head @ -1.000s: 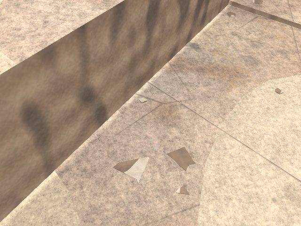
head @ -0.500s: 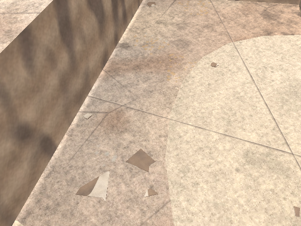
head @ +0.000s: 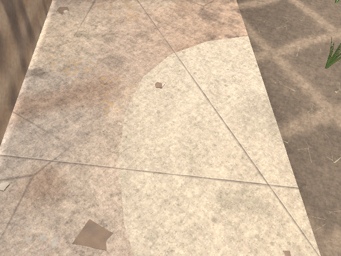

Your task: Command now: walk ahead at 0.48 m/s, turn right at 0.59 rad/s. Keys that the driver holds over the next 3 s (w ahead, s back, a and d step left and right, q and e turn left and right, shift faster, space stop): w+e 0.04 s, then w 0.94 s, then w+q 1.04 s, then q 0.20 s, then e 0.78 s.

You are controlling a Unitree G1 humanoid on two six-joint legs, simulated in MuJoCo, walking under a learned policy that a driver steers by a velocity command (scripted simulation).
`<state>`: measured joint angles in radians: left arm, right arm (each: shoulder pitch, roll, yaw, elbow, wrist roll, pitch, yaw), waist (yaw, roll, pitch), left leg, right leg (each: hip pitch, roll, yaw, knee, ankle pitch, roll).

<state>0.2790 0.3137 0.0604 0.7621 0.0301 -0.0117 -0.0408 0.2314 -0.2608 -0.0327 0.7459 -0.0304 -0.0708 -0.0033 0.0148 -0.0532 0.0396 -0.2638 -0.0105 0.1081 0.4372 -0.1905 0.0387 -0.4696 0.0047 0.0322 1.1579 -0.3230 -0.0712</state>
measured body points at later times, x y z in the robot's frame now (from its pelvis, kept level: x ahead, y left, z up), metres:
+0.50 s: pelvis +0.27 -0.07 +0.00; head +0.30 -0.09 +0.45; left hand +0.39 +0.18 -0.11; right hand +0.30 -0.34 -0.14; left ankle +0.25 +0.09 -0.65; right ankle +0.28 -0.14 -0.74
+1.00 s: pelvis +0.56 -0.05 +0.00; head +0.59 -0.04 +0.45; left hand +0.63 +0.20 -0.15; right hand +0.61 -0.33 -0.12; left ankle +0.62 +0.01 -0.74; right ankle +0.44 -0.16 -0.65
